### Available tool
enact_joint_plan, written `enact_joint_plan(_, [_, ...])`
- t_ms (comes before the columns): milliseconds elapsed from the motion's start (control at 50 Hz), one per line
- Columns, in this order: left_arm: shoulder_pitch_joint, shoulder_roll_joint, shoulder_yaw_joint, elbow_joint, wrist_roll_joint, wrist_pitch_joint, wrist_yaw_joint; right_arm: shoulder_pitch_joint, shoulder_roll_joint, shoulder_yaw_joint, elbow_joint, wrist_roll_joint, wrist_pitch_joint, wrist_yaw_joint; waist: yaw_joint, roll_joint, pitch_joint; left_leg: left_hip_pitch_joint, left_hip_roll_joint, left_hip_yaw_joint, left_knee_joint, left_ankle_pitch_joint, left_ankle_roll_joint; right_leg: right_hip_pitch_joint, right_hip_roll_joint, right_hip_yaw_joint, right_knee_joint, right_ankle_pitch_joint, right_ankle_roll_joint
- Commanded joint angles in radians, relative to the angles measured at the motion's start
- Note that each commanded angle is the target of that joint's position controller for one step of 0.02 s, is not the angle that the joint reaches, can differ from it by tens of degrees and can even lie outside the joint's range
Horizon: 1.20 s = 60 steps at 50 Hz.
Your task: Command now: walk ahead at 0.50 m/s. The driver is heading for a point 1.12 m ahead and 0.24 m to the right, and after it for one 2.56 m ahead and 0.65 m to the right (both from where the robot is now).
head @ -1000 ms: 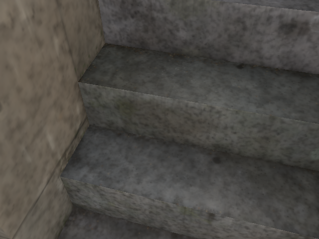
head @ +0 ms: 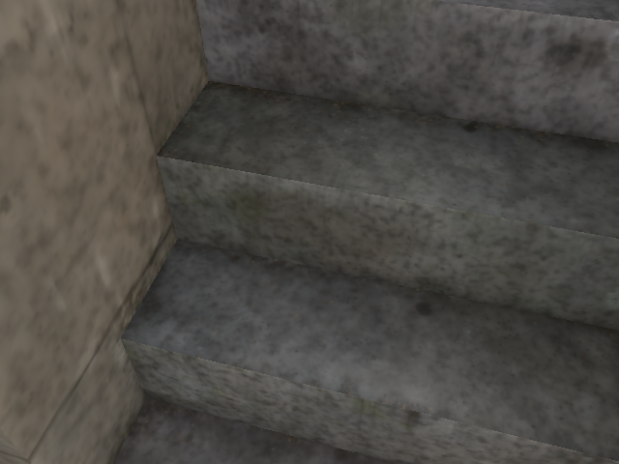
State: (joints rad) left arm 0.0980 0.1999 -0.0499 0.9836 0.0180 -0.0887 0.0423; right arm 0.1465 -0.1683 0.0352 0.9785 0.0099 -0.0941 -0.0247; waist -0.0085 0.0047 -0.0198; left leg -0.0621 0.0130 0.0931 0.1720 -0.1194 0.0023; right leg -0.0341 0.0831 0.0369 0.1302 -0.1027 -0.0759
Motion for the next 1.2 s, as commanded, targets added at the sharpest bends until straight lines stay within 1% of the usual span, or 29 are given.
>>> enact_joint_plan(20, [-0.042,0.096,0.018,-0.052,0.0,-0.012,0.002,-0.025,-0.078,-0.014,-0.05,0.0,-0.012,-0.001,0.001,0.001,-0.04,-0.012,0.134,-0.115,-0.011,0.162,0.0,0.034,-0.213,0.159,0.013,0.213,-0.007])
enact_joint_plan(60, [-0.045,0.097,0.018,-0.053,0.0,-0.012,0.002,-0.026,-0.079,-0.013,-0.051,0.0,-0.012,-0.001,0.0,0.001,-0.041,-0.011,0.134,-0.116,-0.011,0.162,0.0,0.033,-0.212,0.159,0.013,0.211,-0.007])
enact_joint_plan(80, [0.012,0.116,0.026,-0.008,-0.026,-0.003,0.008,-0.019,-0.095,-0.02,-0.068,-0.019,-0.015,0.0,-0.019,-0.018,-0.037,0.03,0.155,-0.125,0.016,0.221,0.0,0.006,-0.199,0.133,0.037,0.25,-0.014])
enact_joint_plan(100, [0.019,0.108,0.025,-0.006,-0.026,0.001,0.01,-0.009,-0.099,-0.022,-0.063,-0.017,-0.014,-0.001,-0.015,0.001,-0.053,0.035,0.153,-0.125,0.023,0.231,-0.001,0.013,-0.198,0.131,0.038,0.244,-0.015])
enact_joint_plan(160, [-0.007,0.099,0.024,-0.011,-0.013,0.006,0.009,-0.021,-0.086,-0.02,-0.062,-0.01,-0.009,-0.001,-0.015,0.018,-0.027,-0.005,0.148,-0.125,0.006,0.148,-0.005,0.019,-0.196,0.14,0.014,0.186,-0.013])
enact_joint_plan(200, [-0.01,0.104,0.026,-0.01,-0.01,0.008,0.009,-0.026,-0.086,-0.021,-0.063,-0.009,-0.008,-0.002,-0.016,0.017,-0.015,-0.02,0.146,-0.123,-0.001,0.131,-0.006,0.024,-0.197,0.144,0.011,0.187,-0.013])
enact_joint_plan(220, [-0.066,0.088,0.02,-0.057,0.016,-0.001,0.002,-0.028,-0.072,-0.016,-0.044,0.011,-0.006,-0.004,0.005,0.037,-0.021,-0.062,0.121,-0.11,-0.024,0.075,-0.006,0.053,-0.211,0.174,-0.013,0.136,-0.005])
enact_joint_plan(240, [-0.068,0.1,0.023,-0.057,0.013,-0.004,-0.001,-0.035,-0.073,-0.016,-0.048,0.009,-0.007,-0.004,0.001,0.016,-0.008,-0.059,0.124,-0.111,-0.026,0.081,-0.005,0.04,-0.211,0.178,-0.012,0.122,-0.005])
enact_joint_plan(280, [-0.044,0.104,0.023,-0.049,0.003,-0.008,0.0,-0.036,-0.082,-0.018,-0.053,0.001,-0.01,-0.003,0.002,0.0,-0.025,-0.029,0.131,-0.113,-0.02,0.115,-0.001,0.034,-0.211,0.176,-0.006,0.154,-0.007])
enact_joint_plan(320, [-0.031,0.102,0.021,-0.046,0.0,-0.012,0.001,-0.026,-0.086,-0.018,-0.051,0.0,-0.012,-0.002,0.002,-0.006,-0.042,-0.009,0.133,-0.114,-0.011,0.145,0.0,0.036,-0.211,0.17,0.004,0.206,-0.007])
enact_joint_plan(340, [-0.045,0.098,0.019,-0.051,-0.004,-0.016,-0.003,-0.046,-0.086,-0.016,-0.059,0.003,-0.015,-0.002,0.002,-0.017,-0.055,-0.002,0.132,-0.118,-0.011,0.16,0.002,0.04,-0.208,0.165,0.01,0.239,-0.005])
enact_joint_plan(360, [-0.046,0.104,0.021,-0.054,-0.005,-0.019,-0.011,-0.039,-0.088,-0.014,-0.055,0.002,-0.016,-0.004,0.002,-0.007,-0.059,0.002,0.127,-0.117,-0.009,0.155,0.005,0.037,-0.207,0.164,0.015,0.242,0.0])
enact_joint_plan(400, [-0.048,0.104,0.02,-0.054,-0.005,-0.02,-0.015,-0.037,-0.09,-0.011,-0.053,0.0,-0.017,-0.005,0.002,-0.006,-0.058,0.003,0.128,-0.117,-0.008,0.156,0.006,0.033,-0.206,0.163,0.015,0.24,0.003])
enact_joint_plan(560, [-0.063,0.109,0.018,-0.056,-0.004,-0.02,-0.016,-0.05,-0.094,-0.007,-0.055,0.0,-0.019,-0.002,0.001,-0.001,-0.047,-0.002,0.13,-0.121,-0.013,0.157,0.004,0.022,-0.205,0.165,0.011,0.222,0.003])
enact_joint_plan(940, [-0.086,0.122,0.016,-0.057,-0.003,-0.019,-0.019,-0.066,-0.109,-0.003,-0.057,-0.001,-0.022,0.001,0.0,0.0,-0.055,0.004,0.131,-0.125,-0.015,0.15,0.002,0.016,-0.201,0.168,0.01,0.194,0.006])
enact_joint_plan(960, [-0.086,0.114,0.013,-0.054,-0.003,-0.018,-0.011,-0.074,-0.107,-0.004,-0.061,0.001,-0.021,0.003,0.0,-0.007,-0.058,0.005,0.136,-0.125,-0.015,0.161,0.0,0.02,-0.203,0.169,0.008,0.202,0.002])
enact_joint_plan(980, [-0.085,0.116,0.012,-0.054,-0.003,-0.017,-0.008,-0.073,-0.107,-0.004,-0.062,0.002,-0.02,0.004,-0.001,-0.005,-0.059,0.006,0.135,-0.125,-0.015,0.162,-0.002,0.022,-0.204,0.169,0.009,0.204,0.002])
enact_joint_plan(1080, [-0.086,0.121,0.012,-0.053,-0.003,-0.016,-0.007,-0.073,-0.109,-0.004,-0.061,0.001,-0.019,0.005,-0.002,0.001,-0.053,0.006,0.134,-0.126,-0.019,0.155,-0.004,0.02,-0.203,0.17,0.006,0.194,0.002])
enact_joint_plan(1100, [-0.086,0.13,0.015,-0.055,-0.003,-0.018,-0.015,-0.065,-0.112,-0.003,-0.057,-0.001,-0.02,0.003,-0.002,0.008,-0.049,0.005,0.129,-0.126,-0.021,0.143,-0.002,0.014,-0.201,0.171,0.008,0.184,0.006])
enact_joint_plan(1120, [-0.087,0.12,0.012,-0.052,-0.004,-0.017,-0.01,-0.074,-0.109,-0.004,-0.061,-0.001,-0.019,0.004,0.0,-0.001,-0.05,0.005,0.135,-0.126,-0.02,0.152,-0.003,0.016,-0.203,0.171,0.004,0.189,0.002])
enact_joint_plan(1160, [-0.086,0.121,0.012,-0.052,-0.003,-0.017,-0.007,-0.075,-0.11,-0.004,-0.062,0.0,-0.019,0.005,-0.002,0.0,-0.052,0.007,0.134,-0.126,-0.02,0.153,-0.004,0.017,-0.203,0.172,0.005,0.19,0.002])
enact_joint_plan(1200, [-0.078,0.125,0.013,-0.046,-0.008,-0.018,-0.003,-0.065,-0.116,-0.008,-0.052,0.0,-0.018,0.003,-0.001,-0.003,-0.056,0.022,0.133,-0.131,-0.017,0.138,0.0,0.005,-0.198,0.169,0.009,0.16,0.003])
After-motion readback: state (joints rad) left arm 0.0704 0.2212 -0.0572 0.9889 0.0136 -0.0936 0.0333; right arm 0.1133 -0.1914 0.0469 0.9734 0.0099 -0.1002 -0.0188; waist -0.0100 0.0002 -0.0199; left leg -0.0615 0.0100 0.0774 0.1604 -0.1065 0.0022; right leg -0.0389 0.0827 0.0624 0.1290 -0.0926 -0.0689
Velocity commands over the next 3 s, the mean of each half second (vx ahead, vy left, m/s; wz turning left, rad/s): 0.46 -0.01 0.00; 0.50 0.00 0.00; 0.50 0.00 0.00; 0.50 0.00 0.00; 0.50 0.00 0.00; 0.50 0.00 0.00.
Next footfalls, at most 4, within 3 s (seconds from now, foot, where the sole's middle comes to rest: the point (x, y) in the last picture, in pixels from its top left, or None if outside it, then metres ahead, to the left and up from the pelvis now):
none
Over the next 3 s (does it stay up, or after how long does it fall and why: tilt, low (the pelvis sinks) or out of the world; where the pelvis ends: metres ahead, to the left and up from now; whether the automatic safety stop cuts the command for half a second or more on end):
stays up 0.00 0.00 0.00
